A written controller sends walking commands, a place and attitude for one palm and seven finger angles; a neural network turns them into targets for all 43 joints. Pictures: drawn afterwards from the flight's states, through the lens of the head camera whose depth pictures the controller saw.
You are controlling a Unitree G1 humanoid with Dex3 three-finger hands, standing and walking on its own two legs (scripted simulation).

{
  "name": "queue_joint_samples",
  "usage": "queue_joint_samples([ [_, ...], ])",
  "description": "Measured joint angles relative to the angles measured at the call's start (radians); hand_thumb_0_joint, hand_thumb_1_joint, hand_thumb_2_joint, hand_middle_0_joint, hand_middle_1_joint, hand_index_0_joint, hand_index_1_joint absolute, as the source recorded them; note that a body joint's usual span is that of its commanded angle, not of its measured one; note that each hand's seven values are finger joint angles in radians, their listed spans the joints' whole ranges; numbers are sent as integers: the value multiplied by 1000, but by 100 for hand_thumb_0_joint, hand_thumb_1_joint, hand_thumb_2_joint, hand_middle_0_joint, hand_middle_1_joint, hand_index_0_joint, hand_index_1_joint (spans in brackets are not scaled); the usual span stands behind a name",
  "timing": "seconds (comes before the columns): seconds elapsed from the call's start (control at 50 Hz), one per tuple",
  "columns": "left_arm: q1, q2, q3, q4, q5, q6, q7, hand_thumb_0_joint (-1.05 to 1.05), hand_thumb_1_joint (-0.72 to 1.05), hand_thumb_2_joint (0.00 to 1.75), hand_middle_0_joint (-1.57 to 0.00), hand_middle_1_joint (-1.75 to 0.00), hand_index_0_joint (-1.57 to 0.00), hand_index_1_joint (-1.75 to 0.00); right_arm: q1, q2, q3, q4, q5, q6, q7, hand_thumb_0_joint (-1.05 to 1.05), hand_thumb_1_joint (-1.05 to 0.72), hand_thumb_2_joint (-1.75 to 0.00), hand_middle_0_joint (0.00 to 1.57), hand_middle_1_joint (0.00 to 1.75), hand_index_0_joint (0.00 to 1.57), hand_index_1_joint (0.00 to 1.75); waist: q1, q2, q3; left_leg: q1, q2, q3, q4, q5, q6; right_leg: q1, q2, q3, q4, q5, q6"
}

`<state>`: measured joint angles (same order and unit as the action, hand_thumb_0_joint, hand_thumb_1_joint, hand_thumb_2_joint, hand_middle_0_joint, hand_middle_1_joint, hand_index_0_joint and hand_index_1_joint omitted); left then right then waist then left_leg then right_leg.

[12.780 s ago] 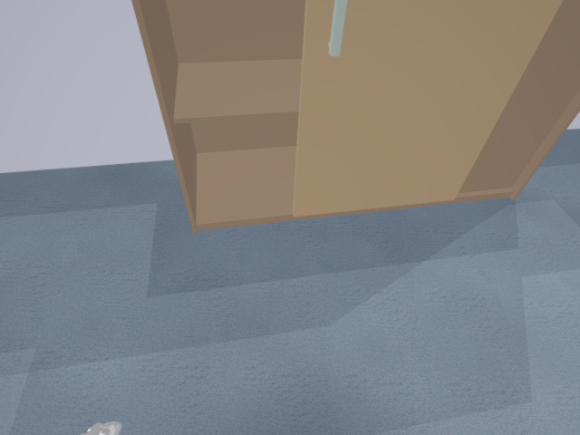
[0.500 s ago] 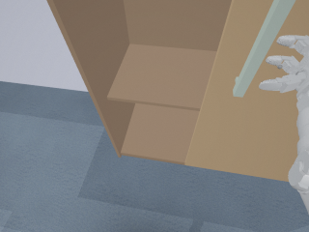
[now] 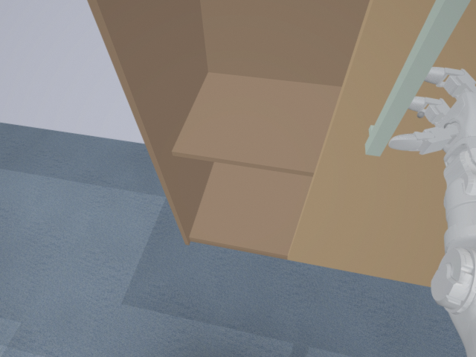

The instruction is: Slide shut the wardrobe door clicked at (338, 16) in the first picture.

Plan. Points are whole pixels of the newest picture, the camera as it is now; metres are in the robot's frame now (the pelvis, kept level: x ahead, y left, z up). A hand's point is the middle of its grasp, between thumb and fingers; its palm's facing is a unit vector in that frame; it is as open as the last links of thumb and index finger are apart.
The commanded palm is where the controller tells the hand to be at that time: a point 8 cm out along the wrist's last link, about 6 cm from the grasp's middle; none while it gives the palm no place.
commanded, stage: slide the fingers in behind the handle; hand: right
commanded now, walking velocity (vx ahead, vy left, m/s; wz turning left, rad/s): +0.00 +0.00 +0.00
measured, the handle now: (402, 81) +0.54 -0.16 +0.19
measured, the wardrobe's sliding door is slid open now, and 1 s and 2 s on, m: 0.44 0.44 0.44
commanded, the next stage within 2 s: grip the handle and tug to test in 1.30 s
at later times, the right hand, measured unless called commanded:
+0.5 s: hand (407, 111) +0.49 -0.17 +0.17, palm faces +0.04 +1.00 +0.02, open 13.9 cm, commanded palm +0.47 -0.22 +0.17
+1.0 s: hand (397, 110) +0.49 -0.16 +0.17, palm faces +0.04 +1.00 +0.00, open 13.9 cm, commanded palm +0.47 -0.20 +0.17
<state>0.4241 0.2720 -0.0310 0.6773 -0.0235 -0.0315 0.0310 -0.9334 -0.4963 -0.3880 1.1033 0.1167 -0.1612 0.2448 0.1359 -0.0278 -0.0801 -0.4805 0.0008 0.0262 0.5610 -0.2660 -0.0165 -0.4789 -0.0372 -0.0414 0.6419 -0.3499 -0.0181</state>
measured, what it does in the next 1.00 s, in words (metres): stands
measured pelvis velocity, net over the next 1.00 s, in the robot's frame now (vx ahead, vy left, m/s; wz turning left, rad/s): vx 0.00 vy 0.01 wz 0.00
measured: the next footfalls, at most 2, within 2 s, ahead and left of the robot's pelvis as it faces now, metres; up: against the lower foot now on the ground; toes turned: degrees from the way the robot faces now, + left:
none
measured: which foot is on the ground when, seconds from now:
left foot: down 0.00-1.00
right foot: down 0.00-1.00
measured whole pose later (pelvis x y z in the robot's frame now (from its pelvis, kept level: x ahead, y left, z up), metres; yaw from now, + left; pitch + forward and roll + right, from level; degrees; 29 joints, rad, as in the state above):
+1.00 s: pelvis +0.00 +0.01 +0.00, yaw +0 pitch +10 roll +1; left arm 0.42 0.26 -0.02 0.68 -0.02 -0.05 0.02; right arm -0.95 -0.42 -0.33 1.09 0.10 -0.16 0.15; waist 0.13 -0.03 -0.07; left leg -0.47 0.00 0.03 0.57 -0.27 -0.01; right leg -0.46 -0.04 -0.04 0.63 -0.34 -0.01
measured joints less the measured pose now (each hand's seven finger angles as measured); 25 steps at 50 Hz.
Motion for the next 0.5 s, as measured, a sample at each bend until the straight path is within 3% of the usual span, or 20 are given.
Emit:
queue_joint_samples([
  [0.1, -15, -4, 0, -14, -1, -4, 0, 1, 90, 90, -21, -30, -20, -30, 5, 5, 1, -6, -14, 7, -20, -1, 50, -30, 31, 120, 30, 120, -2, -3, 3, 5, -1, -1, 1, -2, 2, 7, -1, -1, -4, 0, 2],
  [0.36, -22, -2, 7, 6, -1, -10, -1, 1, 90, 90, -21, -30, -20, -30, -2, 40, 41, -20, 3, 4, -37, -1, 50, -30, 30, 120, 30, 120, -20, -5, 4, 18, 1, 11, 0, -9, 7, 18, 1, 12, -10, 1, 8],
  [0.5, -25, 0, 5, 5, 0, -6, -2, 1, 90, 90, -21, -30, -20, -30, -16, 53, 35, -4, -5, 8, -55, -1, 50, -30, 31, 122, 31, 121, -16, -5, 5, 18, 0, 11, 4, -11, 9, 20, 1, 12, -12, 2, 9],
])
